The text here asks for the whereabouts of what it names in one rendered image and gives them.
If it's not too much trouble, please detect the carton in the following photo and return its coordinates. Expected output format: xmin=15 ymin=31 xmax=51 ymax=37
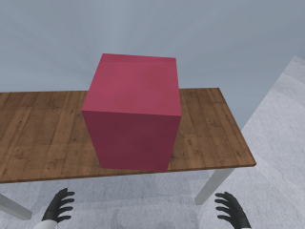
xmin=81 ymin=53 xmax=182 ymax=172

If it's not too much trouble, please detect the table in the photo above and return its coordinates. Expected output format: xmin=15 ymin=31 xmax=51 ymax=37
xmin=0 ymin=88 xmax=257 ymax=220

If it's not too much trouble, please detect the left robot hand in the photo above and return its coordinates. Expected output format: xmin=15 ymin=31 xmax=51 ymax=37
xmin=41 ymin=188 xmax=75 ymax=223

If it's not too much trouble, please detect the robot left forearm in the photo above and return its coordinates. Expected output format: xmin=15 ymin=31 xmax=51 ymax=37
xmin=33 ymin=219 xmax=58 ymax=229

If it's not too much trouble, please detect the right robot hand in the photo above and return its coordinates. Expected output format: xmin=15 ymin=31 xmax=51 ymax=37
xmin=214 ymin=192 xmax=252 ymax=229

